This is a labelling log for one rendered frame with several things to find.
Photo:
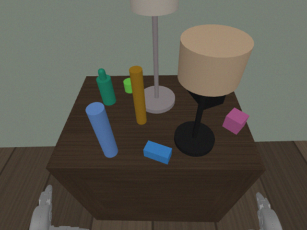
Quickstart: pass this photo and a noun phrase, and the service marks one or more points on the left robot hand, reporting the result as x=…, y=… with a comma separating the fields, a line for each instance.
x=42, y=215

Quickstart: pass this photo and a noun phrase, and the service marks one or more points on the desk lamp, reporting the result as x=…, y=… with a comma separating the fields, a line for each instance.
x=158, y=99
x=212, y=60

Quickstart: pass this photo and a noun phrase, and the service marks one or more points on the right robot hand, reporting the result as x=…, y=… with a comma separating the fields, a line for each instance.
x=268, y=219

